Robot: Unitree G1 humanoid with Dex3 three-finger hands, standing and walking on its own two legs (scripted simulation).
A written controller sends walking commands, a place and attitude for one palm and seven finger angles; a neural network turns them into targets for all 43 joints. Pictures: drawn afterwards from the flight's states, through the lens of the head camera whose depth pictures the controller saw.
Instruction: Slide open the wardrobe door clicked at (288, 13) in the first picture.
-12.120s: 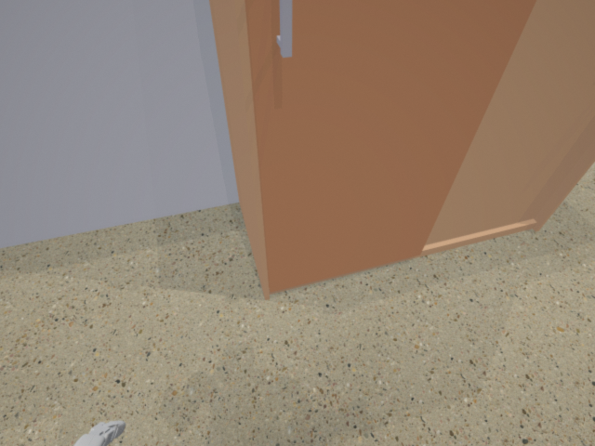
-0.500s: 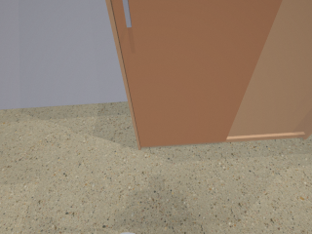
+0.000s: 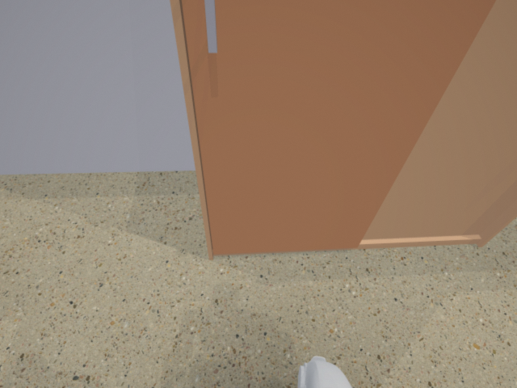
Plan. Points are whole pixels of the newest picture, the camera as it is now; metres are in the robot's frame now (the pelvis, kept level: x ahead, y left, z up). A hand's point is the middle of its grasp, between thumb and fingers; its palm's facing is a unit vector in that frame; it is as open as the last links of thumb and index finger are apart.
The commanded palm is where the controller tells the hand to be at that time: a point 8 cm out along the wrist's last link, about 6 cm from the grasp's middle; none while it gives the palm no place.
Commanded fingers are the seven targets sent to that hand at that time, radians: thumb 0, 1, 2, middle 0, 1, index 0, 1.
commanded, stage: take the last steps up to it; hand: left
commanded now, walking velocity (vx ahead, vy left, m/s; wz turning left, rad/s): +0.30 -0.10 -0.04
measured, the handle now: out of the picture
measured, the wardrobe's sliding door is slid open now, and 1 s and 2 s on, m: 0.00 0.00 0.00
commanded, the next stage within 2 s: come to a stop and stand still in 0.42 s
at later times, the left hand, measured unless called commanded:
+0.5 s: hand (202, 367) +0.19 +0.11 -0.18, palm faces +0.07 -0.98 -0.17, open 7.2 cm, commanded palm none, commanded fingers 0.00 0.90 0.90 -0.20 -0.30 -0.20 -0.30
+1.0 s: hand (211, 367) +0.19 +0.09 -0.18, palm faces +0.05 -0.96 -0.28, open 7.3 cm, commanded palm none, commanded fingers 0.00 0.90 0.90 -0.20 -0.30 -0.20 -0.30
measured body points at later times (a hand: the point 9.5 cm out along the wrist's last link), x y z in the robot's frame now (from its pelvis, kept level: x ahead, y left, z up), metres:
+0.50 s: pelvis +0.17 -0.07 +0.00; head +0.18 -0.06 +0.45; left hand +0.19 +0.16 -0.16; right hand +0.25 -0.30 -0.15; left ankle +0.24 +0.05 -0.72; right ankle +0.18 -0.15 -0.74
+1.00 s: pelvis +0.17 -0.11 -0.02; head +0.18 -0.13 +0.43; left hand +0.19 +0.14 -0.16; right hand +0.25 -0.35 -0.18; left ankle +0.25 +0.04 -0.73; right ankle +0.20 -0.21 -0.74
